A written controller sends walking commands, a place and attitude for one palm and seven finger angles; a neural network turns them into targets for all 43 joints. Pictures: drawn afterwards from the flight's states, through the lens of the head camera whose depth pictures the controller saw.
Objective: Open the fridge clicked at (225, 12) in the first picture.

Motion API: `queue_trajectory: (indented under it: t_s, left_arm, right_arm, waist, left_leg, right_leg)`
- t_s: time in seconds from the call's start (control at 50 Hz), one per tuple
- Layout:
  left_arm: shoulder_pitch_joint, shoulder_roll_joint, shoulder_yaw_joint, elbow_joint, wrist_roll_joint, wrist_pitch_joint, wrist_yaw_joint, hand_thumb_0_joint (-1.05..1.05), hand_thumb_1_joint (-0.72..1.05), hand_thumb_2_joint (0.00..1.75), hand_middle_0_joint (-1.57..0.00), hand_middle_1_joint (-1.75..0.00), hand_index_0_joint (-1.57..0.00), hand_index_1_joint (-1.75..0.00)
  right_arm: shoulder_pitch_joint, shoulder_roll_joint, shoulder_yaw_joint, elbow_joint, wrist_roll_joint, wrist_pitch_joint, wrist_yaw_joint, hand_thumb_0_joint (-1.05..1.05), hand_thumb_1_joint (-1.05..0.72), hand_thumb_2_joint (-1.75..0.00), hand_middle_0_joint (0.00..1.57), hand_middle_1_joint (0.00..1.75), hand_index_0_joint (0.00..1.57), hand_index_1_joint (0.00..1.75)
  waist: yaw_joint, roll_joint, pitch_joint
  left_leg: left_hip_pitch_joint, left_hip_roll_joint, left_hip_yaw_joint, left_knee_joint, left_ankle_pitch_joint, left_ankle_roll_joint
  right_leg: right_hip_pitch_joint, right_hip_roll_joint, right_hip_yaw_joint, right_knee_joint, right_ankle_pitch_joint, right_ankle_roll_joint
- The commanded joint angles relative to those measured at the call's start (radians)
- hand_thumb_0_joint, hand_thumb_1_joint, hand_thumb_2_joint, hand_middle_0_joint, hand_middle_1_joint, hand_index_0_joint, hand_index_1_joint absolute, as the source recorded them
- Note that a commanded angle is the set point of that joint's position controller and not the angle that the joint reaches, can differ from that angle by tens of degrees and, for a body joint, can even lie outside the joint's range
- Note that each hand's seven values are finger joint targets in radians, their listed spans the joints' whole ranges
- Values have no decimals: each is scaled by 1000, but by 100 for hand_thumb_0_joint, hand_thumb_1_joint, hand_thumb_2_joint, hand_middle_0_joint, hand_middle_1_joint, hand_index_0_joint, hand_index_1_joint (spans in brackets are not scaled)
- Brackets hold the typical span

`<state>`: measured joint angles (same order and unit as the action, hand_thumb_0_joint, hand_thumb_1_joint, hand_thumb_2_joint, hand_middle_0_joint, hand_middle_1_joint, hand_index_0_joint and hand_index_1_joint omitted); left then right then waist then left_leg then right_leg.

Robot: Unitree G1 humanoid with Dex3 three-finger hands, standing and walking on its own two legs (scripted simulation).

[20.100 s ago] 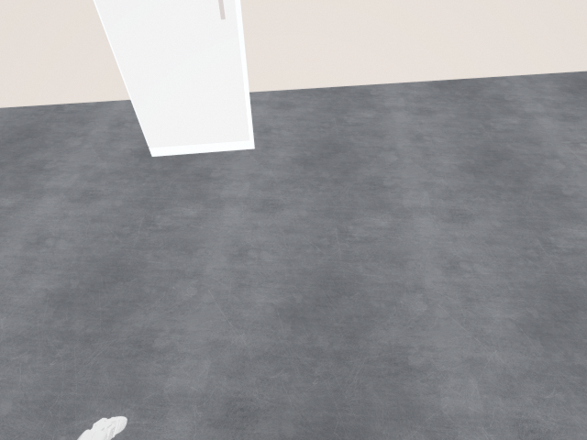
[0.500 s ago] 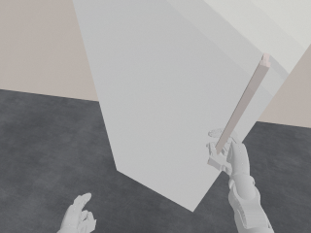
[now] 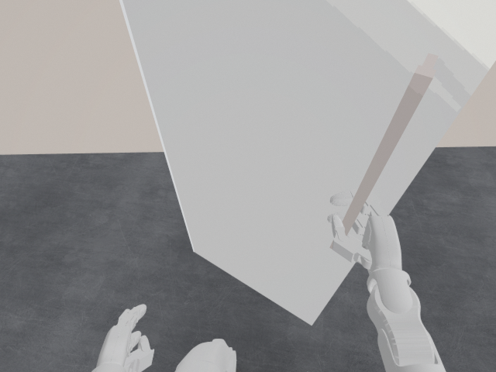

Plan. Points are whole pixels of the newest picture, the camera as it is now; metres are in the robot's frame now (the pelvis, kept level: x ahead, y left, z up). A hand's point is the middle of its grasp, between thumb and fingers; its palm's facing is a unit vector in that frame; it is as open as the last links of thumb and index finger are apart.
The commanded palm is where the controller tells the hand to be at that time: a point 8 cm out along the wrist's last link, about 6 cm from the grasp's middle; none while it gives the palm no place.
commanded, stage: walk backward, drawing the door open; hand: right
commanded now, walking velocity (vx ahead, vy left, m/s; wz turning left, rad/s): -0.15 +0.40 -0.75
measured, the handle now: (369, 179) +0.37 -0.13 +0.14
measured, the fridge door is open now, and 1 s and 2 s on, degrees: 34 71 78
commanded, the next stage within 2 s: stop walking and hold the door back in 0.98 s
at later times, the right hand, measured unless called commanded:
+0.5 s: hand (266, 301) +0.21 +0.01 +0.06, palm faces +0.26 +0.95 -0.15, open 6.0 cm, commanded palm +0.16 -0.03 +0.06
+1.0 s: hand (147, 339) +0.15 +0.15 +0.06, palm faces +0.69 +0.70 -0.20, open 6.0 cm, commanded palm +0.09 +0.14 +0.06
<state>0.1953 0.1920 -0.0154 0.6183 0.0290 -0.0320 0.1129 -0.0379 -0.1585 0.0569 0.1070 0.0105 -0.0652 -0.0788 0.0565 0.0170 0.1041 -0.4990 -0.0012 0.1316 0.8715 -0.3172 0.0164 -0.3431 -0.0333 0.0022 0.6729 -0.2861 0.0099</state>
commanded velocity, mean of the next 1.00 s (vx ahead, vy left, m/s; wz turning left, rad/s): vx -0.17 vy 0.40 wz -0.75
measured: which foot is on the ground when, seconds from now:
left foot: up 0.00-0.14, down 0.16-0.42, up 0.44-0.60, down 0.62-0.82, up 0.84-1.00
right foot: down 0.00-0.24, up 0.26-0.42, down 0.44-0.60, up 0.62-0.80, down 0.82-1.00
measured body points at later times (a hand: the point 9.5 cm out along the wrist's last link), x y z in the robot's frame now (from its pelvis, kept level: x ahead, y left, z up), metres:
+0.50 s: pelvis -0.04 +0.19 -0.01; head +0.00 +0.18 +0.44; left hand +0.21 +0.35 -0.10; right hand +0.19 -0.04 +0.07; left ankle +0.03 +0.25 -0.67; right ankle -0.05 +0.01 -0.72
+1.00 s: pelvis +0.03 +0.43 +0.00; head +0.08 +0.41 +0.44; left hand +0.29 +0.47 -0.12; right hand +0.10 +0.12 +0.07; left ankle +0.17 +0.48 -0.71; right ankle -0.09 +0.23 -0.71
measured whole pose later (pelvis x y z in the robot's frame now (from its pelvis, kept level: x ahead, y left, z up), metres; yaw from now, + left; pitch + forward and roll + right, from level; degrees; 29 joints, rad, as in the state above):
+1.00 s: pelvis +0.03 +0.43 +0.00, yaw -49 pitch -1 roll +0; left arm 0.19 0.18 0.00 0.64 0.02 -0.13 0.08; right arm 0.07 -0.14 0.07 -0.02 -0.01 -0.10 -0.04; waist 0.04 -0.06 0.13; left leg -0.43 0.03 0.02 0.76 -0.39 -0.02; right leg -0.43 -0.15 0.12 0.67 -0.33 0.07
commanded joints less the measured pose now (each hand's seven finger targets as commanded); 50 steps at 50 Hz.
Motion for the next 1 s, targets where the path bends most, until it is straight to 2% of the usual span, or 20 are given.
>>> queue_trajectory:
  t_s: [0.0, 0.08, 0.14, 0.16, 0.26, 0.36, 0.38, 0.4, 0.42, 0.5, 0.54, 0.58, 0.64, 0.74, 0.76, 0.8, 0.82, 0.88, 0.94, 0.98]
  left_arm:
    - [-176, 122, 39, -134, 28, -22, 1, 0, 90, 90, -20, -30, -20, -30]
    - [-91, 127, 47, -97, -10, -60, 0, 0, 90, 90, -20, -30, -20, -30]
    - [-64, 62, 41, -67, -20, -81, -6, 0, 90, 90, -20, -30, -20, -30]
    - [-88, 67, 44, -76, -18, -81, -5, 0, 90, 90, -20, -30, -20, -30]
    - [-168, 38, 39, -79, -10, -99, 30, 0, 90, 90, -20, -30, -20, -30]
    - [-59, 57, 20, -89, 10, -125, 32, 0, 90, 90, -20, -30, -20, -30]
    - [-34, 88, 22, -88, 15, -129, 32, 0, 90, 90, -20, -30, -20, -30]
    - [-45, 140, 41, -124, 34, -139, 15, 0, 90, 90, -20, -30, -20, -30]
    - [-71, 154, 35, -131, 37, -128, 6, 0, 90, 90, -20, -30, -20, -30]
    - [-153, 132, 60, -110, 27, -109, -7, 0, 90, 90, -20, -30, -20, -30]
    - [-110, 117, 61, -108, 0, -123, -10, 0, 90, 90, -20, -30, -20, -30]
    - [-58, 53, 51, -91, -27, -135, -6, 0, 90, 90, -20, -30, -20, -30]
    - [-114, 34, 53, -93, -18, -154, 6, 0, 90, 90, -20, -30, -20, -30]
    - [-68, 39, 24, -86, -3, -159, 25, 0, 90, 90, -20, -30, -20, -30]
    - [-26, 51, 27, -86, 1, -163, 26, 0, 90, 90, -20, -30, -20, -30]
    - [-32, 130, 49, -127, 26, -161, 18, 0, 90, 90, -20, -30, -20, -30]
    - [-70, 165, 55, -133, 14, -145, 7, 0, 90, 90, -20, -30, -20, -30]
    - [-142, 142, 67, -106, 17, -137, -8, 0, 90, 90, -20, -30, -20, -30]
    - [-113, 120, 66, -110, -21, -134, -17, 0, 90, 90, -20, -30, -20, -30]
    - [-111, 42, 57, -111, -40, -155, -12, 0, 90, 90, -20, -30, -20, -30]
  right_arm:
    - [-155, -61, -2, -278, -76, -83, 17, 0, -90, -90, 45, 140, 45, 140]
    - [-150, -7, 38, -182, -55, -96, 25, 0, -90, -90, 45, 140, 45, 140]
    - [-188, -18, 49, -215, -48, -105, 30, 0, -90, -90, 45, 140, 45, 140]
    - [-143, -20, 42, -201, -41, -99, 28, 0, -90, -90, 45, 140, 45, 140]
    - [-123, -73, -36, -212, -55, -91, 24, 0, -90, -90, 45, 140, 45, 140]
    - [-145, 29, 79, -241, -44, -112, 30, 0, -90, -90, 45, 140, 45, 140]
    - [-135, 47, 123, -255, -34, -113, 36, 0, -90, -90, 45, 140, 45, 140]
    - [-121, 45, 113, -319, -39, -134, 44, 0, -90, -90, 45, 140, 45, 140]
    - [-97, -18, 69, -368, -75, -157, 38, 0, -90, -90, 45, 140, 45, 140]
    - [-35, -19, 33, -394, -75, -138, 46, 0, -90, -90, 45, 140, 45, 140]
    - [-29, 18, 44, -356, -55, -121, 40, 0, -90, -90, 45, 140, 45, 140]
    - [-98, -64, -1, -387, -56, -109, 23, 0, -90, -90, 45, 140, 45, 140]
    - [-34, -92, -36, -358, -59, -91, 13, 0, -90, -90, 45, 140, 45, 140]
    - [-86, -13, 34, -361, -42, -123, 18, 0, -90, -90, 45, 140, 45, 140]
    - [-89, -2, 55, -372, -35, -125, 26, 0, -90, -90, 45, 140, 45, 140]
    - [-56, 13, 61, -415, -55, -144, 40, 0, -90, -90, 45, 140, 45, 140]
    - [-18, -25, 21, -408, -81, -163, 39, 0, -90, -90, 45, 140, 45, 140]
    - [-75, -69, -15, -440, -84, -157, 61, 0, -90, -90, 45, 140, 45, 140]
    - [-16, -19, -6, -357, -55, -116, 43, 0, -90, -90, 45, 140, 45, 140]
    - [-87, -115, -69, -423, -62, -97, 19, 0, -90, -90, 45, 140, 45, 140]
  waist:
    - [-29, -225, -160]
    - [-12, -169, -311]
    - [38, -80, -335]
    - [13, -134, -311]
    - [-50, 268, -188]
    - [15, 66, -155]
    - [47, -88, -141]
    - [1, -381, -170]
    - [-11, -264, -216]
    - [-39, -276, -181]
    - [-50, -219, -310]
    - [-8, 145, -393]
    - [-62, 228, -293]
    - [0, 119, -279]
    - [26, 40, -275]
    - [-7, -339, -233]
    - [-22, -198, -246]
    - [-31, -287, -148]
    - [-66, -211, -272]
    - [-64, 301, -324]
  left_leg:
    - [-55, 55, -254, 205, -82, -48]
    - [333, -33, -100, -387, -41, -36]
    - [233, 69, -56, -361, 174, 3]
    - [194, 68, -35, -330, 146, -1]
    - [172, 299, -164, -564, 62, 184]
    - [71, 214, 9, -204, 293, 116]
    - [-117, 145, 21, 16, 128, 56]
    - [-319, 13, -40, 262, -220, -52]
    - [-253, 40, -234, 397, -182, -90]
    - [35, 73, -266, 95, -151, -53]
    - [370, -3, -106, -311, -82, -35]
    - [350, 171, -166, -539, -89, 68]
    - [250, 351, -318, -526, 141, 223]
    - [237, 253, -41, -217, 552, 142]
    - [94, 211, -11, -71, 402, 99]
    - [-315, 39, -88, 303, -257, -75]
    - [-254, 61, -222, 375, -162, -88]
    - [-63, 107, -261, 238, -101, -70]
    - [449, 15, -75, -258, -53, -27]
    - [267, 274, -342, -595, -211, 140]
  right_leg:
    - [8, -359, 567, -437, -145, -189]
    - [-4, -147, 269, -330, -171, -54]
    - [112, 17, 41, -151, 65, 9]
    - [57, 3, 69, -152, 57, 5]
    - [-152, 17, -71, 572, -240, 28]
    - [107, -68, -35, 35, -105, -3]
    - [265, -147, 95, -225, 86, -25]
    - [348, -475, 662, -422, 327, -144]
    - [283, -567, 847, -505, 119, -225]
    - [-19, -360, 440, -324, -53, -148]
    - [-80, -188, 204, -260, -185, -45]
    - [-41, 52, -91, 115, -208, 54]
    - [-189, 0, -54, 626, -337, 31]
    - [32, -40, -94, 80, -174, 17]
    - [181, -50, -72, -103, -31, 4]
    - [399, -552, 690, -386, 587, -195]
    - [349, -578, 704, -429, 405, -244]
    - [1, -421, 453, -337, 86, -185]
    - [-222, -178, 124, -215, -303, -43]
    - [-168, 67, -107, 433, -350, 62]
